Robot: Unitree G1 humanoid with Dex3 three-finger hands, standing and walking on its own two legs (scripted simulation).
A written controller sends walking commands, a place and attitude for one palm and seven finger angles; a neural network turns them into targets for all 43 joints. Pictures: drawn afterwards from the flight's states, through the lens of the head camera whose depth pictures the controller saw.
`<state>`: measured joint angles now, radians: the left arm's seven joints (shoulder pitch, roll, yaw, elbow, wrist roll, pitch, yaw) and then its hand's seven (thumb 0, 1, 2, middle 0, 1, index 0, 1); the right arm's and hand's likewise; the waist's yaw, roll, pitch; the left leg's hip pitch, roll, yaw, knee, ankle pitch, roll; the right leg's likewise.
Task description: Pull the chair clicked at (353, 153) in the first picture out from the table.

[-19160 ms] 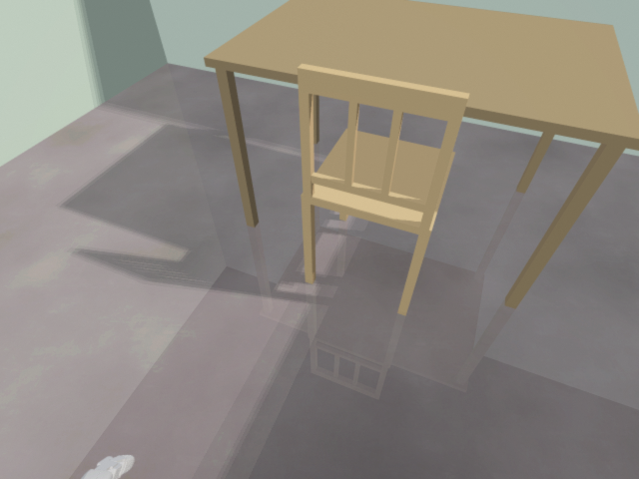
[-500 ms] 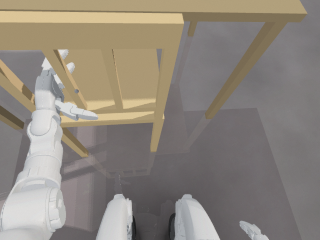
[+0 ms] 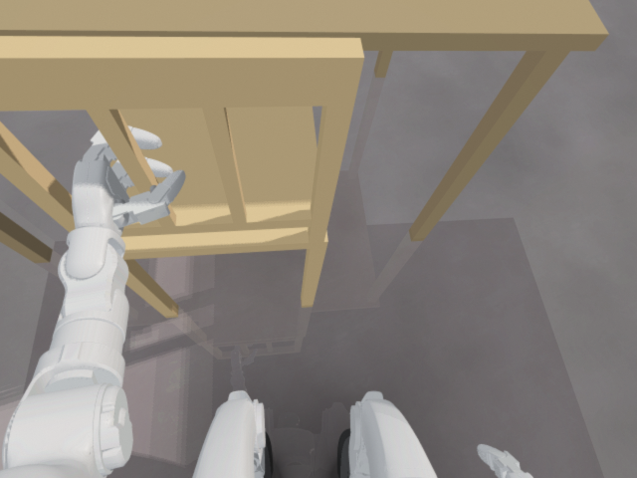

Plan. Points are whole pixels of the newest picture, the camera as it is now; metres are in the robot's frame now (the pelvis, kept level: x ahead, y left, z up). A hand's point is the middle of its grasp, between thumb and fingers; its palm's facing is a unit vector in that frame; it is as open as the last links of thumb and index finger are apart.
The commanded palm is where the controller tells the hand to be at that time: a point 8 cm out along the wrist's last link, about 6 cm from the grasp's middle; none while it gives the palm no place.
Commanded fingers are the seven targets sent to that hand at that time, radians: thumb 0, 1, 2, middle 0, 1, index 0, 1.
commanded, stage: hook a spindle and tug to test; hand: left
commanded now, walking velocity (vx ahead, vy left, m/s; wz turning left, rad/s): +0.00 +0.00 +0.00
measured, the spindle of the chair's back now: (141, 174) +0.48 +0.22 +0.01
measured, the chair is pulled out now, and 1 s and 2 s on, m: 0.00 0.04 0.20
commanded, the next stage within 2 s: step backward, pulling the chair out in 0.72 s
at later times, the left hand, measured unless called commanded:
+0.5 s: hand (156, 197) +0.44 +0.19 +0.03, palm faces +0.07 -1.00 -0.03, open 5.3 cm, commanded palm +0.40 +0.23 +0.02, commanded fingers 0.00 0.90 0.90 -0.50 -1.45 -0.50 -1.45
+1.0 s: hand (158, 212) +0.41 +0.18 +0.04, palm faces +0.15 -0.98 -0.13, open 5.4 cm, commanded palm +0.39 +0.23 +0.03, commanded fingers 0.00 0.90 0.90 -0.50 -1.45 -0.50 -1.45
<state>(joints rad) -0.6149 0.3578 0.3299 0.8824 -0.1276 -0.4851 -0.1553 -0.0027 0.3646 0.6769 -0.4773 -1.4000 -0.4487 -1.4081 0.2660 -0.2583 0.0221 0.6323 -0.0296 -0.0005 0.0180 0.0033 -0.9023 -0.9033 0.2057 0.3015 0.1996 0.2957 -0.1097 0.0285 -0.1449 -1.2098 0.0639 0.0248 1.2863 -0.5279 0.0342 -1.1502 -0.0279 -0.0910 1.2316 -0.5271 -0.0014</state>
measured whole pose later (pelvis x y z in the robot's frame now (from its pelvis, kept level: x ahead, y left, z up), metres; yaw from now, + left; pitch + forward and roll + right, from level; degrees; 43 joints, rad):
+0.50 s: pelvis +0.02 +0.00 +0.01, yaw -1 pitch +26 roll -3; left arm -0.46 0.32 0.32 0.72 -0.16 -0.45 -0.15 0.02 0.74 0.78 -0.44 -1.44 -0.42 -1.45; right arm 0.26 -0.25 0.01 0.60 -0.02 0.00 0.03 0.00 -0.90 -0.90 0.21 0.30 0.20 0.30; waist -0.10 0.03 -0.15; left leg -1.16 0.07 0.04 1.25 -0.54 0.03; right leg -1.11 -0.02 -0.08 1.20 -0.54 0.00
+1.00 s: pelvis +0.03 +0.00 +0.07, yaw +0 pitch +16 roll -1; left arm -0.35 0.24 0.18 0.67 -0.09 -0.17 0.07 0.04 0.73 0.80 -0.35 -1.20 -0.42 -1.45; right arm 0.24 -0.20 0.03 0.56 0.05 0.09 -0.07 0.01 -0.90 -0.90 0.20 0.30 0.20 0.30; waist -0.08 0.02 -0.05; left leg -0.77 0.04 0.07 0.92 -0.43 0.03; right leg -0.74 -0.03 -0.05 0.89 -0.43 0.02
